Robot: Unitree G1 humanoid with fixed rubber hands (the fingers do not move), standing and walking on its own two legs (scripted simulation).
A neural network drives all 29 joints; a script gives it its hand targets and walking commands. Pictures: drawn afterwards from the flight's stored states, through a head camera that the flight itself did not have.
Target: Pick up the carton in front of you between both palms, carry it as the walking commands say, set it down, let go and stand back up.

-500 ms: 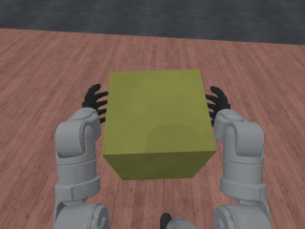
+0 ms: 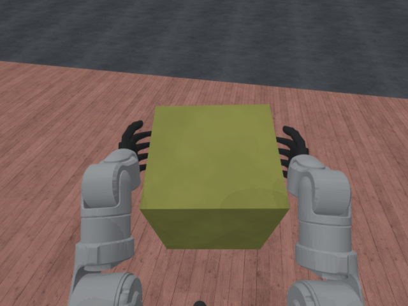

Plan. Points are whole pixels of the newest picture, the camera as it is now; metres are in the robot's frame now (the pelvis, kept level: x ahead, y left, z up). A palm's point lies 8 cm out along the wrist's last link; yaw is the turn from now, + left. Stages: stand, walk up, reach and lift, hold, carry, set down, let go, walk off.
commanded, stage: carry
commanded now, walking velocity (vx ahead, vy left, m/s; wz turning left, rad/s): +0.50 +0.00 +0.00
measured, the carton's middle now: (212, 184) +0.36 +0.03 +0.04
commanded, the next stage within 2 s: none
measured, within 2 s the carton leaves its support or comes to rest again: neither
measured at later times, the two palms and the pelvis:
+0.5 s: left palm (180, 77) +0.69 +0.14 +0.08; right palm (290, 82) +0.68 -0.16 +0.08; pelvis +0.33 +0.00 -0.05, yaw +2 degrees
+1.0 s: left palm (182, 41) +0.98 +0.17 +0.04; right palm (263, 44) +0.99 -0.13 +0.03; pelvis +0.63 +0.00 -0.09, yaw +0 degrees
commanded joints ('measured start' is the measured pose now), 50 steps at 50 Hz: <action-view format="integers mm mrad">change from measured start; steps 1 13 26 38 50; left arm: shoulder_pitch -615 -632 -529 -722 -591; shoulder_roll -1016 -1094 -906 -1132 -1012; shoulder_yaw -734 -684 -617 -697 -704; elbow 10 -47 35 -47 24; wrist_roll -436 -349 -268 -475 -440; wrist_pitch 19 3 43 12 17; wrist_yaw -275 -191 -207 -259 -267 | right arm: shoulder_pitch -612 -814 -708 -720 -628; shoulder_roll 868 1091 968 1055 898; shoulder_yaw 659 727 698 660 664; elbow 7 -57 100 17 35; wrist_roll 342 548 501 415 351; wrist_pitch -22 -39 -26 -51 -26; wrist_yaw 208 265 276 188 189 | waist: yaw -110 -134 -51 -31 -32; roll -31 87 -43 -119 -125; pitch -479 -498 -492 -488 -449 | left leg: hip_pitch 577 649 225 -253 211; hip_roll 126 238 56 77 -31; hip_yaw -84 -302 -77 -105 24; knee -19 53 731 628 -59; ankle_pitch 282 337 -292 -464 64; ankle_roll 17 92 -15 -57 28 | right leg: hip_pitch -71 -621 198 215 187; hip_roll -131 -125 -229 -301 -163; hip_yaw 33 57 109 293 91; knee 389 342 -198 -211 133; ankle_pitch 552 197 1067 951 984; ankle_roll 40 72 2 -63 14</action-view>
